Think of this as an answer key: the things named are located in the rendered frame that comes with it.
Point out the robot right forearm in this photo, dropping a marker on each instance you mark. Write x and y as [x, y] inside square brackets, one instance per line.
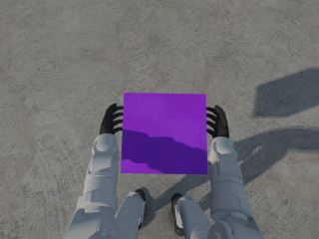
[227, 187]

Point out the robot right hand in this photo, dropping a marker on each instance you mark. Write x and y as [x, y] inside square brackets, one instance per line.
[220, 126]

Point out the left robot foot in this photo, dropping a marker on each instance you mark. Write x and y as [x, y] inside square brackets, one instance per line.
[143, 196]

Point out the robot left upper arm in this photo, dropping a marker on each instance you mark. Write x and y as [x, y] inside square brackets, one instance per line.
[103, 226]

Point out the robot left shin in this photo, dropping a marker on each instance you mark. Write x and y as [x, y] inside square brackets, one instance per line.
[133, 194]

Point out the robot left hand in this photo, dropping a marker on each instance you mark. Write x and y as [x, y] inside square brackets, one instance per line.
[108, 122]

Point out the carton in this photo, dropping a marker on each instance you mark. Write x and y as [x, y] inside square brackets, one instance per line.
[164, 134]

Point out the robot left forearm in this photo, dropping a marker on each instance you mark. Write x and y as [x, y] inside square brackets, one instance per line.
[99, 194]

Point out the robot right upper arm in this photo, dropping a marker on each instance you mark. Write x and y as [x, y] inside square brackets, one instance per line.
[225, 229]

